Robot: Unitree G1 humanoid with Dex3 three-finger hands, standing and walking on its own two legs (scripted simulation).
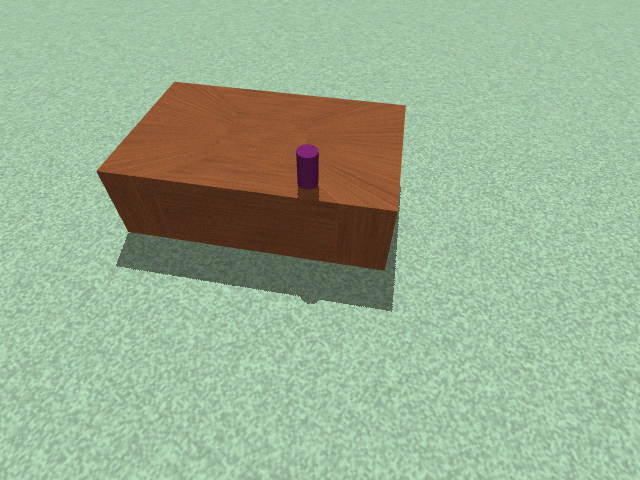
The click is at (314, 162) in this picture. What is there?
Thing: squat round
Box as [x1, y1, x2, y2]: [296, 144, 318, 189]
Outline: 305,144 299,146 296,150 297,181 300,187 308,189 316,186 317,184 318,150 313,145
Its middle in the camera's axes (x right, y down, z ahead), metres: -0.03 -0.24 +1.35
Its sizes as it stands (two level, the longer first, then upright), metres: 0.074 0.074 0.136
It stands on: a support 0.33 m high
